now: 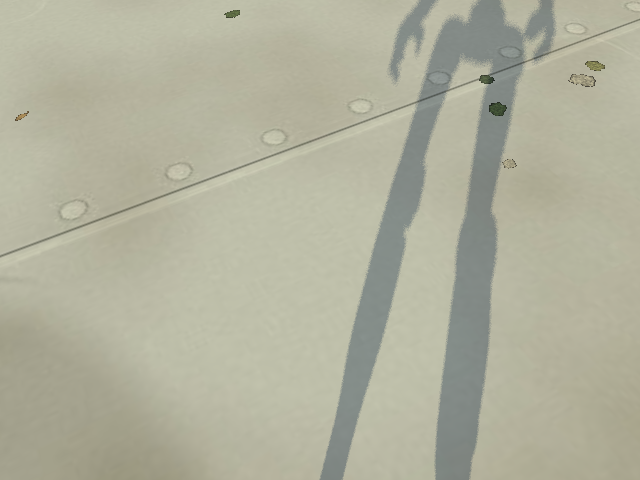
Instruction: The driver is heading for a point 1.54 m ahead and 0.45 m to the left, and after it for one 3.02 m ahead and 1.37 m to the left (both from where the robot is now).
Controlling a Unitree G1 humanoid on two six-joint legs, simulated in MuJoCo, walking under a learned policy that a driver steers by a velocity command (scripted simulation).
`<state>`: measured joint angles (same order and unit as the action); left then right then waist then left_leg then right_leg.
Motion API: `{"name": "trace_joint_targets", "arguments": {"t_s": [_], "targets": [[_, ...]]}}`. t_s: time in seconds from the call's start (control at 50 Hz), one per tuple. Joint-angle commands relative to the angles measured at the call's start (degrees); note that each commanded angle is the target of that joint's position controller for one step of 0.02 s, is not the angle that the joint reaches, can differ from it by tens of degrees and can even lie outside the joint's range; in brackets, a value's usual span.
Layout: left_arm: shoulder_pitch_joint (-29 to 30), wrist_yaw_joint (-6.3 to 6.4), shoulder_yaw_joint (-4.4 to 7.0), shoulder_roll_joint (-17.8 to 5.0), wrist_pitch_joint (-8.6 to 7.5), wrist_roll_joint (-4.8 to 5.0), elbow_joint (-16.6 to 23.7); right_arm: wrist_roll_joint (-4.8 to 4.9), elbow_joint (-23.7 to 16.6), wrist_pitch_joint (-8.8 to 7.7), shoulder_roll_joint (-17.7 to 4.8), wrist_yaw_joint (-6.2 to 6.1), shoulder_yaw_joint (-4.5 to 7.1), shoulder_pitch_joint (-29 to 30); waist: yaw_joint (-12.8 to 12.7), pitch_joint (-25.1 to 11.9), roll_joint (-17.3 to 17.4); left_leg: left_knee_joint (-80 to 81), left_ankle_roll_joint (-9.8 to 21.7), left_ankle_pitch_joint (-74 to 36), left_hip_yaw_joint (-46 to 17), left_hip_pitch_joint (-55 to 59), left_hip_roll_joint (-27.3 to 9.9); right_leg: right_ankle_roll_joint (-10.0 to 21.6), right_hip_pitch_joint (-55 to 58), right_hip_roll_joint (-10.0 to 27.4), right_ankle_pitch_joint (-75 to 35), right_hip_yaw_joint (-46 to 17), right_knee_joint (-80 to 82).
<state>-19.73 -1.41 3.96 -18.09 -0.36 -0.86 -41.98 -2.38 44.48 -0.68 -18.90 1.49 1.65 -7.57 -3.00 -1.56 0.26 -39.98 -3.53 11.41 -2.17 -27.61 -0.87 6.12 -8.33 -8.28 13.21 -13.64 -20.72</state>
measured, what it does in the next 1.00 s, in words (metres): walks ahead, turning left: left foot, then right foot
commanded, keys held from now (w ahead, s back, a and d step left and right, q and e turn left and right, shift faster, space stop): w+shift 0.34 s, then w+q+shift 0.26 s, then q+shift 0.40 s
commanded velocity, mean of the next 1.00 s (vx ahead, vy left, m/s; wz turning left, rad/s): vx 0.71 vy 0.00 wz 0.33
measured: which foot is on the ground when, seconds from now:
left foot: up 0.00-0.12, down 0.14-0.58, up 0.60-0.96, down 0.98-1.00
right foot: down 0.00-0.14, up 0.16-0.56, down 0.58-0.98, up 1.00-1.00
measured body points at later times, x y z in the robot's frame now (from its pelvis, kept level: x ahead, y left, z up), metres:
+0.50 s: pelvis +0.30 +0.04 -0.02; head +0.34 +0.05 +0.43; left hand +0.56 +0.25 -0.09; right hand +0.19 -0.21 -0.13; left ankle +0.11 +0.14 -0.75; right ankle +0.48 -0.10 -0.70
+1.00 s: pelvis +0.65 +0.07 -0.04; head +0.69 +0.09 +0.40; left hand +0.59 +0.34 -0.17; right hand +0.93 -0.11 -0.13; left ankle +0.78 +0.15 -0.75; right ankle +0.54 -0.09 -0.71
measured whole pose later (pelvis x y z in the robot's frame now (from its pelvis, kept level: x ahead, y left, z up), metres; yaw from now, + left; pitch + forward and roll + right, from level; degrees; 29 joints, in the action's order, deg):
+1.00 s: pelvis +0.65 +0.07 -0.04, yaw +24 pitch -1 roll -2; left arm -18.5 0.5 2.8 -15.9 -3.0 0.8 -46.5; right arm -2.2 38.7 -0.5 -17.3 2.6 3.2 -5.7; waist -1.2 5.9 1.0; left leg -35.3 9.0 4.2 6.2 -29.4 4.3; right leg -1.6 -5.6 5.7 28.9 15.0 -52.0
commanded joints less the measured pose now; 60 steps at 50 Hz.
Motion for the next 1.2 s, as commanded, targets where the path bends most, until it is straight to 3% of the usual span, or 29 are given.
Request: {"name": "trace_joint_targets", "arguments": {"t_s": [0.02, 0.08, 0.12, 0.14, 0.16, 0.18, 0.22, 0.28, 0.38, 0.44, 0.5, 0.54, 0.56, 0.58, 0.6, 0.62, 0.64, 0.68, 0.76, 0.84, 0.94, 0.96, 0.98, 1.0, 1.02, 1.04, 1.08, 1.1, 1.2], "targets": [[-0.8, -0.13, 2.29, -9.8, -1.75, 0.06, 2.7, 0.57, -7.1, -1.95, -3.9, 0.19, 0.31, 10.4, -2.5, 4.6, -6.7, 4.4, 1.4, -0.3, 1.1, -2.9, -0.3, 7.4, -2.5, 16.1, 16.5, -15.8, 9.2], [1.6, -0.29, 1.99, -10.0, -2.34, 0.27, 2.9, 1.17, -7.4, -2.5, -4.2, -0.1, 0.37, 7.0, 0.1, 5.5, -6.0, 10.0, 4.0, 0.4, 2.4, 8.1, 0.1, 6.7, -8.3, 16.3, 15.3, -15.4, 9.2], [2.7, -0.12, 1.2, -8.4, -2.87, 0.24, 2.6, 0.68, -5.1, -3.35, -5.8, -1.12, 1.24, -3.2, 5.5, 3.2, -2.4, 13.9, 6.0, 2.4, 2.0, 23.9, 0.6, 4.7, -14.7, 13.2, 8.9, -11.9, 1.5], [4.5, -0.09, 0.28, -5.8, -3.7, 0.4, 3.3, -0.24, -2.9, -4.05, -9.8, -2.03, 2.55, -14.0, 11.0, -1.7, 4.4, 17.3, 8.0, 11.8, -6.9, 36.1, -6.0, 2.6, -21.1, 8.7, 3.8, -5.5, -14.3], [5.0, -0.17, -1.09, -1.1, -4.64, 1.55, 5.9, -1.21, -2.4, -3.96, -16.3, -2.31, 4.19, -20.2, 12.0, -6.4, 17.7, 27.8, 12.6, 37.3, -34.1, 45.4, -19.4, -0.4, -34.0, 0.2, 12.1, 4.9, -33.9], [5.1, 0.62, -1.06, -3.5, -4.11, 0.79, 5.4, -0.96, -1.9, -3.79, -13.9, -1.72, 4.2, -17.2, 9.2, -2.4, 11.0, 29.2, 14.6, 41.6, -44.2, 41.0, -22.5, 0.0, -42.1, 1.9, 11.6, 4.4, -44.2], [8.0, -0.26, -0.97, -5.1, -3.96, -1.19, 4.6, 0.02, -2.9, -4.21, -7.1, -0.97, 2.61, -13.6, 7.0, 1.1, 1.7, 26.7, 12.9, 31.6, -29.9, 34.7, -16.8, 0.0, -42.6, 6.5, 3.7, 3.6, -48.0], [9.3, -2.04, -1.35, -4.4, -3.13, -2.32, 4.7, 0.69, -1.0, -5.38, -5.0, -1.1, 1.73, -14.6, 5.1, 3.9, 5.3, 31.7, 11.8, 23.6, -19.9, 27.8, -11.3, -1.9, -39.8, 9.1, 0.0, 5.6, -44.5], [21.5, -2.51, -2.76, -3.1, -2.83, -2.5, 9.3, 2.23, 2.2, -6.25, -2.8, -0.47, 1.18, -19.4, 6.0, 9.3, 3.2, 37.6, 14.8, 3.9, -11.8, 23.7, -7.7, -4.8, -41.9, 12.2, -8.5, 14.3, -33.3], [26.9, -3.18, -4.39, -0.5, -3.31, -1.57, 11.5, 2.29, 3.7, -6.49, -4.4, -1.15, 1.73, -21.1, 6.7, 9.5, 4.1, 39.3, 14.9, -14.1, -9.4, 20.5, -7.3, -5.1, -30.6, 10.8, -13.3, 16.9, -20.3], [26.4, -2.23, -4.21, -2.1, -3.47, -1.35, 11.3, 2.58, 4.9, -6.15, -7.2, -1.44, 2.36, -20.8, 5.0, 7.1, 4.4, 35.3, 14.4, -32.4, -8.3, 25.0, -8.6, -3.5, -21.4, 8.4, -12.1, 17.3, -14.0], [17.0, -0.52, -2.73, -5.6, -3.77, -1.34, 8.5, 2.02, 5.9, -5.95, -9.3, -1.45, 2.7, -21.0, 0.2, -0.6, 6.1, 21.1, 12.5, -53.4, -7.3, 27.2, -8.8, -2.1, -7.0, 4.8, -5.5, 17.0, -13.0], [5.6, 0.54, -1.69, -7.4, -3.96, -1.2, 5.0, 1.85, 5.9, -5.64, -10.2, -1.42, 2.97, -19.6, -5.6, -6.4, 5.7, 7.7, 11.6, -52.0, -6.5, 23.1, -7.4, -1.6, 6.6, 5.0, -4.2, 16.4, -11.3], [-5.1, 1.86, -0.19, -10.6, -4.17, -2.03, 2.3, 1.72, 5.0, -5.84, -8.5, -1.31, 2.74, -18.1, -10.1, -12.1, 3.5, -8.1, 11.2, -37.4, -6.0, 11.4, -4.4, -1.1, 22.1, 12.4, 2.9, 10.1, -12.7], [-9.9, 2.49, 1.3, -15.2, -4.46, -4.53, 1.7, 3.08, 2.5, -6.07, 1.5, -1.12, 0.81, -22.8, -6.4, -21.1, -12.1, -30.1, 10.6, 5.7, -3.0, -5.2, 2.1, 1.5, 36.0, 31.3, 30.3, -15.2, -7.3], [-6.7, 2.13, 1.18, -14.6, -3.97, -3.7, 3.0, 4.25, 0.7, -5.33, -0.9, -1.02, 1.16, -21.6, -4.8, -23.2, -14.8, -38.9, 11.0, 14.6, -4.3, -11.0, 4.0, 3.4, 31.9, 36.4, 30.7, -34.4, 4.1], [-0.7, 2.07, 0.35, -9.6, -3.97, -3.06, 2.9, 3.35, 0.5, -4.38, -3.8, -1.41, 2.06, -15.7, -2.8, -11.2, -8.3, -39.7, 10.7, 8.8, -3.4, -14.3, 0.0, 2.8, 23.1, 32.9, 18.6, -23.6, 3.6], [3.4, 1.75, -1.02, -3.4, -4.59, -2.77, 2.1, 2.39, 1.6, -2.87, -1.8, -1.03, 2.03, -13.6, 0.4, -1.5, -2.8, -35.5, 8.8, 6.5, -1.7, -11.1, -2.9, 2.3, 10.0, 29.0, -16.0, -4.5, 2.0], [3.9, 1.38, -1.62, -1.2, -6.16, 0.13, -0.5, 0.79, -0.9, 0.82, 1.4, 0.24, 2.16, -11.0, 4.8, 3.6, -7.6, -29.2, 6.3, 6.6, 0.7, -9.4, -4.0, 1.4, 0.5, 27.0, -41.4, 12.8, 4.1], [10.5, 2.19, -1.12, -2.1, -6.14, 0.95, 0.0, 0.95, -4.9, 0.6, 2.8, 2.59, 0.96, -4.4, 6.9, 4.2, -8.0, -4.2, 6.8, -13.6, 7.1, 1.1, -1.0, -1.5, -6.0, 19.8, -37.2, 27.3, 4.8], [8.4, 2.51, 1.06, -7.6, -4.82, 2.62, 0.5, -0.25, -3.9, 1.22, -1.8, 2.17, 2.74, -12.4, 10.6, -2.2, -4.5, 2.1, 11.6, -11.9, 10.7, 16.1, 5.2, -3.5, -1.0, 23.3, -49.0, 27.9, -16.8], [8.9, 2.2, 1.16, -7.6, -3.97, 2.71, 1.1, -0.56, -2.4, 1.01, -4.0, 1.26, 3.88, -18.6, 13.2, -5.1, -3.3, 4.9, 13.2, -11.3, 9.2, 22.8, 6.2, -4.5, -2.9, 23.1, -42.5, 27.1, -28.6], [7.9, 1.74, 0.77, -5.6, -3.15, 2.15, 0.6, -0.5, -1.3, 0.59, -6.4, -0.11, 4.95, -20.3, 13.6, -3.8, 1.7, 9.7, 14.7, -15.9, 4.3, 27.6, 4.6, -6.3, -9.4, 18.2, -13.0, 26.7, -43.7], [1.9, 1.46, -0.15, -0.7, -2.1, 0.29, 1.9, 1.0, -3.1, 1.03, -12.6, -0.96, 6.08, -15.2, 6.6, -0.5, 12.7, 4.2, 18.6, -61.3, -13.6, 30.6, -7.6, -9.1, -23.2, 8.8, 27.4, 26.5, -65.1], [-4.3, 2.2, -0.2, -3.0, -0.97, -0.66, 4.9, 2.2, -6.9, 1.13, -16.9, -0.23, 7.32, -15.5, 5.9, -17.3, 10.2, 12.5, 30.0, -60.4, -35.6, 41.2, -18.2, -11.1, -29.0, 5.9, 25.7, 12.7, -72.1], [-3.0, 2.87, -0.5, -4.9, -0.44, -1.51, 4.1, 2.53, -9.4, 1.9, -14.5, -0.59, 7.32, -9.9, 5.3, -16.7, 3.2, 19.2, 30.0, -31.7, -39.1, 37.0, -18.4, -10.2, -30.3, 8.6, 21.1, 9.0, -69.3], [6.9, 3.24, -0.07, -5.5, 0.23, -2.22, 5.0, 2.54, -7.8, 2.62, -6.8, -0.86, 5.0, -5.3, 3.0, -1.8, -4.5, 24.6, 21.4, -8.0, -29.4, 21.2, -8.9, -9.0, -28.6, 11.6, 14.6, 8.5, -55.4], [5.1, 3.43, -0.14, -5.4, 1.24, -1.98, 5.4, 2.3, -8.2, 2.3, -6.4, -1.18, 5.08, -5.4, 2.3, -1.4, 0.5, 24.2, 21.3, -13.5, -28.2, 17.8, -8.9, -9.2, -25.8, 11.5, 13.3, 8.9, -52.2], [7.1, 3.63, -0.84, -2.9, 2.85, -1.09, 4.8, 1.58, -6.8, 1.68, -7.6, -1.19, 5.62, -7.1, 2.9, -5.7, -2.5, 20.3, 16.4, -26.0, -22.2, 15.6, -4.6, -9.7, -20.7, 11.1, 8.3, 8.9, -42.2]]}}
Keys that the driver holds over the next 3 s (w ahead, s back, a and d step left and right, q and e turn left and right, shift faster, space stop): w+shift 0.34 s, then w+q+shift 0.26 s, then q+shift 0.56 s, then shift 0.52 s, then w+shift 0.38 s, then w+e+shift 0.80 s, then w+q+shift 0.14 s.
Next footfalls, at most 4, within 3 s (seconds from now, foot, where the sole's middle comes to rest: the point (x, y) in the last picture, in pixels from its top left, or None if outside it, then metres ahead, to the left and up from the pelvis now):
0.14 left None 0.15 0.14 -0.78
0.58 right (398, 460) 0.56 -0.08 -0.78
0.98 left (292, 353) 0.81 0.16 -0.78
1.56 right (360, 326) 0.89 0.00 -0.78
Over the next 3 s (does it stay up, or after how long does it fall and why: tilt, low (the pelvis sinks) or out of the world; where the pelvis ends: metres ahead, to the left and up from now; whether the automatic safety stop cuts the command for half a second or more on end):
stays up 1.47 0.51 -0.04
